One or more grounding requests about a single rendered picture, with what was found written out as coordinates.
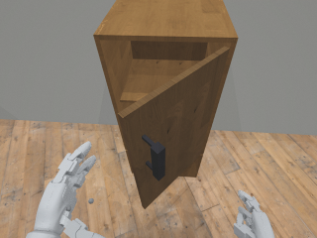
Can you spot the cupboard door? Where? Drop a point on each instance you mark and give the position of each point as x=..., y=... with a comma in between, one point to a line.
x=177, y=114

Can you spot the handle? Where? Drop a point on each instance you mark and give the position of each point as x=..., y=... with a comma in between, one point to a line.
x=157, y=156

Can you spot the right robot hand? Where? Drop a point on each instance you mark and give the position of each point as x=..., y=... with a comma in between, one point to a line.
x=257, y=223

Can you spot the left robot hand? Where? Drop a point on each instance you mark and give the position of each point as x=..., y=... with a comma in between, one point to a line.
x=60, y=193

